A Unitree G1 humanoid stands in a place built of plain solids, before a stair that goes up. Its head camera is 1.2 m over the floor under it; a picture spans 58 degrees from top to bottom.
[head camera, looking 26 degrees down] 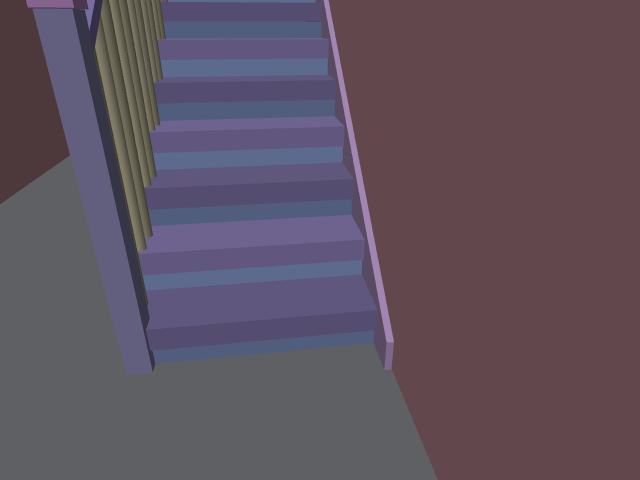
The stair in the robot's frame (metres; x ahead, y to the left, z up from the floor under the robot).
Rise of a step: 0.19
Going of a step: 0.26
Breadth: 0.99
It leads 8 degrees to the left of straight ahead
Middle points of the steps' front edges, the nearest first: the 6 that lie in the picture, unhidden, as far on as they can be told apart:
1.37 0.21 0.19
1.62 0.29 0.38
1.87 0.33 0.57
2.12 0.37 0.76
2.38 0.40 0.95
2.63 0.44 1.15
